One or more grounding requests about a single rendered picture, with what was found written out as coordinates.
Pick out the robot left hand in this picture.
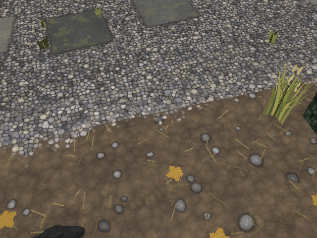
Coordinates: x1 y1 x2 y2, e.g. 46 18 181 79
33 224 85 238

